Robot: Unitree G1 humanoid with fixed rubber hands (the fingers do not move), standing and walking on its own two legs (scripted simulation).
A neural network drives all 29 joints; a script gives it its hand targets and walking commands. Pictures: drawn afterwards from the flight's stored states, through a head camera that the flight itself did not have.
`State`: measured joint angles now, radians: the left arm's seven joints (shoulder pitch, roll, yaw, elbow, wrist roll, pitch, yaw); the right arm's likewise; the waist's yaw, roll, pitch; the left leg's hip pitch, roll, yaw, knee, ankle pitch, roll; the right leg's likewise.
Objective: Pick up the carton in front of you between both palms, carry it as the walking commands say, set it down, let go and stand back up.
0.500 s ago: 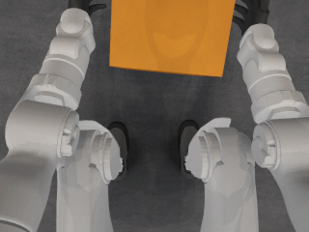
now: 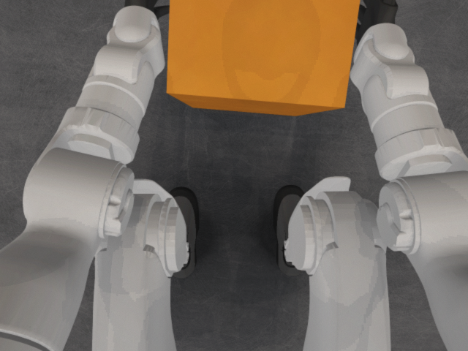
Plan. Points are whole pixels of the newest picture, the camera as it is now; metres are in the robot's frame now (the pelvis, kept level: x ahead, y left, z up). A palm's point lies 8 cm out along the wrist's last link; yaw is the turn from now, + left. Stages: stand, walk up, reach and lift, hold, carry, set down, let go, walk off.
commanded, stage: reach and lift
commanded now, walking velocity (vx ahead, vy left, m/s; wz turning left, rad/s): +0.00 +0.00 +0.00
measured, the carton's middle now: (254, 41) +0.52 -0.03 -0.22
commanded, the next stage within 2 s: none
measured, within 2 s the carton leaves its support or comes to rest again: neither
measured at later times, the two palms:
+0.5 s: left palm out of the picture +0.50 +0.11 +0.06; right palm out of the picture +0.47 -0.19 +0.06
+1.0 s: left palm out of the picture +0.46 +0.12 +0.22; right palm out of the picture +0.44 -0.18 +0.22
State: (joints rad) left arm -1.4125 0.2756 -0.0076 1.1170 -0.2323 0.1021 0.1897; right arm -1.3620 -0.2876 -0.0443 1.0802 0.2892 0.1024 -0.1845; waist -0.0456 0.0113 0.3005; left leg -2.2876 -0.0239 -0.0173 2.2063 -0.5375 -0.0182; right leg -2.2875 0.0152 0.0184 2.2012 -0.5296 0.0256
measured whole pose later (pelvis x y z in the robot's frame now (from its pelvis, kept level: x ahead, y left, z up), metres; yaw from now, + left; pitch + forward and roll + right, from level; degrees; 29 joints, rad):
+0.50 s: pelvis +0.01 +0.01 +0.12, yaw -2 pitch +42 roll +0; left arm -1.05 -0.01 0.45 0.77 0.21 0.33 0.08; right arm -1.00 -0.02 -0.50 0.71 -0.19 0.35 -0.04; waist -0.04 0.03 -0.16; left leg -2.04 -0.08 -0.04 1.82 -0.51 -0.02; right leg -2.05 0.05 0.05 1.80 -0.48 0.04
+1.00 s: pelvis +0.05 +0.00 +0.25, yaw -2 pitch +32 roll +0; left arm -0.66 -0.09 0.37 0.64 0.17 0.33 0.07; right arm -0.65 0.06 -0.39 0.63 -0.17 0.34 -0.05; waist -0.02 0.02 -0.25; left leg -1.45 -0.06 -0.05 1.39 -0.50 -0.01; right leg -1.46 0.04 0.05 1.38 -0.48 0.02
